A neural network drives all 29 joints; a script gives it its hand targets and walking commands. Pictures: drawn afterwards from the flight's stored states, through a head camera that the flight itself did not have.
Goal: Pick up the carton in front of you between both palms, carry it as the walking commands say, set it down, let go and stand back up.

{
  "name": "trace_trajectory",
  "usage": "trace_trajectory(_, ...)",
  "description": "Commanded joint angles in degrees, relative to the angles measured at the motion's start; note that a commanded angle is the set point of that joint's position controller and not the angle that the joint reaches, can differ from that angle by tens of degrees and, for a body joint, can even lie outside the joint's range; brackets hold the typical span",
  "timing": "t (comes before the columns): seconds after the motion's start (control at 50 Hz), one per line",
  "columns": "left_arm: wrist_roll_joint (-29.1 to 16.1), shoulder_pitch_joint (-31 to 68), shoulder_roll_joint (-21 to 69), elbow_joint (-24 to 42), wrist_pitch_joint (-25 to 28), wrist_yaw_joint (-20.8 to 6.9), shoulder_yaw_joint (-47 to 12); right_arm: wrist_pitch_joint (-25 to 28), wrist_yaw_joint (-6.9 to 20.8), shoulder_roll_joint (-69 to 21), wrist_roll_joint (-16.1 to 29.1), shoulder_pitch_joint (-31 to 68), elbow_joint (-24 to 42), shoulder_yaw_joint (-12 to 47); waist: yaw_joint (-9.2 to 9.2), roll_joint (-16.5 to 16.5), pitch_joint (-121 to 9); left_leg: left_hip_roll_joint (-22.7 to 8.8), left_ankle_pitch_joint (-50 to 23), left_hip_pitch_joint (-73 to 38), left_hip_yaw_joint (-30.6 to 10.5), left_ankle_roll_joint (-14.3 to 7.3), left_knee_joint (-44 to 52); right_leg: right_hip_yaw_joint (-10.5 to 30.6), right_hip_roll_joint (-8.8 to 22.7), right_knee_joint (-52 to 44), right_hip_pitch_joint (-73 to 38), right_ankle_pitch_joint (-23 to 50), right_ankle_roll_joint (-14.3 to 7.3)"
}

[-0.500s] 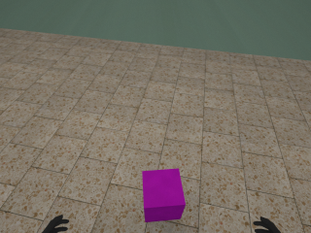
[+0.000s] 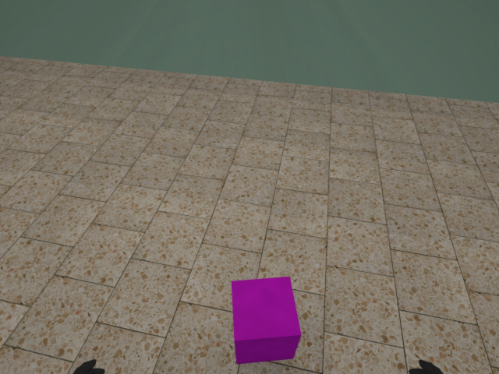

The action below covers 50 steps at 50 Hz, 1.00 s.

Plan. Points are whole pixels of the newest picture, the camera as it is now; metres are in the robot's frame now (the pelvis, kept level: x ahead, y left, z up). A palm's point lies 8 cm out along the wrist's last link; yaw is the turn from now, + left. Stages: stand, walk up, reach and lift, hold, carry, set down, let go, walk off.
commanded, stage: stand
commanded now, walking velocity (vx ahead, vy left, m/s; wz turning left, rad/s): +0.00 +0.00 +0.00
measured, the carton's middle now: (262, 320) +0.48 -0.04 -0.65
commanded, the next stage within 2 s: none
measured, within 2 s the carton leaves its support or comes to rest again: neither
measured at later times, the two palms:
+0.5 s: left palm out of the picture +0.08 +0.30 -0.09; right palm out of the picture +0.08 -0.31 -0.10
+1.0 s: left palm out of the picture +0.08 +0.30 -0.09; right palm out of the picture +0.07 -0.32 -0.10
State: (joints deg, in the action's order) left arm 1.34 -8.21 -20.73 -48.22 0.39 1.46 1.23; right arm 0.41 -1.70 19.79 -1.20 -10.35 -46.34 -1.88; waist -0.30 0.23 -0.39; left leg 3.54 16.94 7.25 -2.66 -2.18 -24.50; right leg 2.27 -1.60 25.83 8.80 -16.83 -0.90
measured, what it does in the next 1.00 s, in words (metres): stands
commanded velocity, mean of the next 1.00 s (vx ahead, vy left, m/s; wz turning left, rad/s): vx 0.00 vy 0.00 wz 0.00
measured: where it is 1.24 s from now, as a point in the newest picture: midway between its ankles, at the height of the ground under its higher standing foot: outside the picture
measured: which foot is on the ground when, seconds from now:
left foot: down 0.00-1.00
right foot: down 0.00-1.00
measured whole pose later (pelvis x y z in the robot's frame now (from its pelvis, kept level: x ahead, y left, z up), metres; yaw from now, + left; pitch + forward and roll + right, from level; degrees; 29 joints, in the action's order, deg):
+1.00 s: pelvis -0.02 -0.01 +0.01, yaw +0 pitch -2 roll +0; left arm 0.3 -6.4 -22.5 -58.6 1.1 1.0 -0.3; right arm 0.7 -0.9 21.7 -0.7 -8.3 -58.3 0.0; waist 0.5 -0.2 0.6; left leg 2.6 12.1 4.5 -3.5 -1.1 -18.4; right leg 2.0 -2.1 19.7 6.0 -12.0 -1.5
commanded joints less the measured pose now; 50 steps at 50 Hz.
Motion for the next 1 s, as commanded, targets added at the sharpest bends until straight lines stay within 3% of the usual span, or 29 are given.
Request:
trace_trajectory(0.0, -0.24, 1.98, -8.64, 1.86, 0.77, 0.26, 1.75, 0.72, -0.10, 8.70, -0.06, 0.61, 1.70, -1.51, 0.18, -1.33, -4.22, -7.33, -22.72, 0.06, -5.86, 2.12, 2.63, 6.19, 6.90, -2.17, -3.63, 21.62, -0.61)
trace_trajectory(0.08, 0.45, 1.95, -11.29, 0.02, 0.32, 0.14, 2.09, 0.72, -0.35, 9.16, -0.11, 0.60, 0.26, -1.05, 0.63, 0.78, -2.95, -7.73, -16.20, 0.92, -6.71, 1.62, 4.11, 5.92, 7.19, -2.96, -4.17, 16.90, -0.52)
trace_trajectory(0.1, -0.55, 2.66, -8.20, 0.48, 0.63, -0.04, 1.41, 0.50, -0.49, 9.50, -0.19, 1.35, -1.07, -1.46, 0.15, -3.38, -1.63, -7.95, -19.42, 1.10, -6.04, 2.18, 4.74, 6.09, 6.85, -3.58, -2.98, 16.90, -0.39)
trace_trajectory(0.18, 0.42, 3.40, -9.85, -1.01, 0.92, 0.20, 1.61, 0.61, -0.06, 9.77, 0.04, 1.53, -1.24, -1.54, 0.55, 1.43, -2.63, -7.81, -19.46, 2.08, -7.73, 1.58, 5.53, 5.20, 6.73, -3.67, -4.89, 17.96, -0.36)
trace_trajectory(0.22, 0.16, 4.26, -9.00, -0.51, 1.19, -0.20, 1.44, 1.13, -0.30, 8.62, -0.06, 3.31, -1.62, -1.14, 0.78, -0.17, -3.58, -7.20, -17.44, -0.17, -7.04, 1.84, 5.42, 5.43, 6.58, -4.56, -3.81, 17.28, -0.66)
trace_trajectory(0.24, -0.46, 3.92, -9.38, -1.57, 0.94, 0.06, 1.49, 0.89, 0.05, 9.19, 0.04, 3.27, -2.66, -0.92, -0.63, 0.50, -3.56, -7.88, -15.64, -0.12, -6.61, 1.64, 4.61, 6.01, 7.11, -4.82, -4.45, 16.28, -0.58)
trace_trajectory(0.26, -0.81, 2.15, -9.14, -2.66, 0.90, -0.20, 0.44, 0.89, 0.33, 9.97, 0.35, 1.01, -2.97, -1.26, 1.35, 0.88, -2.01, -7.55, -15.50, -0.29, -6.30, 2.09, 5.17, 5.10, 7.07, -5.19, -2.39, 17.54, -0.43)
trace_trajectory(0.32, -0.25, 3.21, -9.23, -3.20, 1.48, -0.39, 0.64, 0.40, -0.09, 11.55, 0.43, 2.14, -3.92, -1.40, 0.00, -2.81, 1.22, -7.89, -17.15, 2.49, -5.61, 2.06, 6.05, 5.93, 7.18, -5.68, -2.91, 18.81, -1.06)
trace_trajectory(0.38, -0.70, 2.68, -11.15, -3.99, 1.22, -0.28, 1.16, 0.66, -0.05, 10.03, 0.25, 3.36, -4.99, -0.61, 0.03, 2.56, -0.80, -7.90, -14.70, -0.83, -7.31, 1.21, 6.61, 6.68, 7.28, -6.57, -2.50, 16.07, -1.20)
trace_trajectory(0.4, -0.62, 1.89, -11.04, -4.69, 1.06, -0.19, 0.67, 0.52, 0.15, 10.70, 0.19, 2.13, -5.73, -0.90, 0.04, -0.80, 1.47, -8.01, -13.44, -0.51, -6.53, 1.41, 6.77, 7.74, 8.21, -7.81, -1.61, 14.14, -0.96)
trace_trajectory(0.5, -1.11, 2.77, -10.96, -5.90, 1.07, -0.17, 0.90, 0.80, 0.11, 10.22, 0.47, 2.65, -6.61, -0.24, 1.16, 0.30, -1.29, -7.63, -13.06, -1.16, -7.45, 1.22, 7.94, 7.65, 7.37, -7.85, -4.10, 16.26, -1.13)
trace_trajectory(0.52, -0.97, 4.10, -10.43, -5.69, 1.17, -0.33, 0.75, 1.27, 0.14, 10.60, 0.15, 2.99, -6.80, 0.01, 0.11, -0.50, 2.63, -8.57, -14.93, 2.03, -7.50, 1.24, 7.44, 7.33, 7.20, -8.28, -2.05, 14.75, -0.46)
trace_trajectory(0.54, -1.23, 2.92, -9.61, -6.29, 1.45, -0.47, 0.25, 0.94, 0.56, 11.24, -0.23, 2.73, -7.28, -0.42, 0.84, -1.80, 1.18, -7.34, -10.82, 0.30, -7.15, 1.73, 8.26, 7.44, 7.52, -8.15, -1.49, 13.93, -0.54)
trace_trajectory(0.58, -1.21, 4.55, -12.09, -6.33, 1.30, -0.36, 1.17, 0.71, 0.79, 9.46, 0.46, 2.51, -7.66, -0.15, 0.74, 1.79, -0.63, -8.27, -12.56, -0.82, -6.98, 1.89, 8.06, 6.76, 6.73, -8.15, -2.56, 10.64, -0.64)
trace_trajectory(0.6, -0.51, 3.57, -10.02, -6.33, 1.52, -0.60, 0.25, 0.89, 0.58, 10.80, 0.23, 4.38, -8.07, -0.40, -0.21, -1.40, -0.71, -8.38, -12.84, -0.57, -6.67, 1.70, 6.82, 6.70, 7.18, -8.97, -3.32, 13.76, -1.15)
trace_trajectory(0.62, -0.81, 3.66, -9.43, -6.65, 1.26, -0.50, 0.40, 0.79, 0.55, 10.94, 0.16, 3.09, -7.50, -0.28, -0.09, 1.81, -0.32, -7.32, -11.50, 0.66, -6.82, 1.81, 7.97, 7.14, 7.36, -8.08, -3.97, 15.44, -0.39)
trace_trajectory(0.66, -1.07, 3.93, -9.92, -7.42, 1.57, -0.36, 0.09, 0.75, 0.66, 12.06, 0.41, 4.01, -8.47, -0.48, 1.08, -3.23, -1.32, -8.39, -13.57, -1.65, -6.72, 1.45, 7.88, 8.30, 7.50, -8.55, -2.10, 16.17, -1.20)
trace_trajectory(0.68, -0.66, 3.88, -11.18, -6.55, 1.56, -0.17, 0.56, 0.75, 0.68, 10.51, 0.40, 2.20, -8.77, -0.24, 0.83, -1.44, -2.31, -8.07, -13.74, -1.90, -6.00, 1.56, 7.89, 7.07, 7.10, -8.20, -4.11, 14.43, -0.95)
trace_trajectory(0.7, -0.96, 3.96, -11.95, -7.39, 1.46, -0.21, 0.96, 1.05, 0.64, 11.08, 0.21, 3.70, -8.67, -0.08, 0.82, 2.61, -1.45, -8.63, -14.27, 1.13, -6.98, 1.14, 7.08, 6.87, 7.22, -7.97, -5.54, 19.09, -0.74)
trace_trajectory(0.72, -0.92, 4.02, -12.24, -7.42, 1.43, -0.19, 0.52, 0.58, 0.78, 10.51, 0.03, 3.76, -8.67, -0.14, 0.14, 3.42, 0.99, -8.24, -14.00, 0.36, -7.23, 0.71, 8.31, 6.15, 6.95, -8.07, -3.40, 18.24, -1.06)
trace_trajectory(0.76, -0.58, 3.19, -11.06, -6.77, 1.06, -0.28, 0.55, 0.84, 0.21, 10.97, 0.04, 3.43, -8.97, 0.05, 0.21, -2.28, -1.30, -7.93, -16.07, -1.10, -5.94, 1.34, 7.65, 5.58, 7.71, -6.87, -4.85, 19.46, -0.96)
trace_trajectory(0.78, -1.42, 2.74, -12.49, -8.39, 0.93, -0.22, 0.37, 0.81, 0.12, 9.83, 0.90, 2.58, -9.15, 0.54, 1.29, -2.38, -2.54, -8.66, -17.47, -2.45, -7.23, 1.40, 7.33, 7.97, 8.22, -7.59, -4.68, 19.04, -1.54)
trace_trajectory(0.8, -1.56, 1.60, -11.61, -8.71, 1.45, -0.71, 0.23, 1.04, 0.19, 10.84, 0.71, 3.60, -9.17, 0.16, 0.37, -0.73, -3.51, -9.05, -16.74, -3.39, -5.96, 1.77, 6.29, 6.30, 7.87, -8.09, -3.88, 18.53, -1.07)
trace_trajectory(0.82, -0.46, 4.42, -12.59, -7.69, 1.20, -0.34, 0.60, 0.82, 0.03, 10.99, 0.97, 2.23, -9.33, 0.33, 1.56, 2.51, -0.20, -8.41, -15.71, -0.97, -7.10, 1.12, 8.12, 6.42, 7.15, -7.85, -4.02, 17.40, -1.54)
trace_trajectory(0.84, -1.10, 2.62, -12.04, -7.29, 1.52, -0.35, 0.90, 0.58, 0.07, 11.18, 0.77, 1.74, -10.08, 0.22, -0.12, -1.56, -0.56, -8.81, -16.16, -0.56, -6.43, 1.03, 8.07, 7.57, 8.11, -8.24, -5.27, 19.08, -1.51)
trace_trajectory(0.86, -0.57, 4.50, -11.42, -8.39, 1.39, -0.03, 0.53, 0.64, -0.11, 11.30, 0.88, 4.55, -9.42, -0.12, 0.98, -0.10, 0.97, -8.41, -14.07, 0.41, -7.32, 0.95, 8.96, 7.66, 7.92, -8.22, -4.31, 17.66, -1.31)
trace_trajectory(0.88, -0.76, 2.64, -10.60, -7.01, 1.46, -0.20, 0.22, 0.77, 0.21, 12.39, 0.40, 3.23, -9.00, 0.03, -0.11, -1.57, -1.31, -8.47, -15.37, -0.39, -6.82, 0.79, 7.84, 6.42, 8.10, -8.07, -5.44, 18.03, -0.80)
trace_trajectory(0.94, -1.81, 3.82, -10.72, -8.07, 1.21, -0.21, -0.35, 0.90, 0.57, 10.78, 0.77, 3.98, -9.11, 0.25, 0.62, -1.33, 0.93, -8.54, -13.94, -0.86, -7.33, 0.97, 8.83, 6.81, 7.16, -8.79, -2.25, 15.32, -1.04)
trace_trajectory(0.98, -0.32, 4.83, -12.59, -7.67, 1.28, -0.34, 0.90, 0.96, 0.77, 11.35, 0.23, 2.73, -10.11, 0.10, 0.99, 1.96, 1.38, -8.21, -14.56, 0.19, -6.14, 1.48, 8.52, 5.91, 7.24, -7.49, -3.21, 15.77, -0.37)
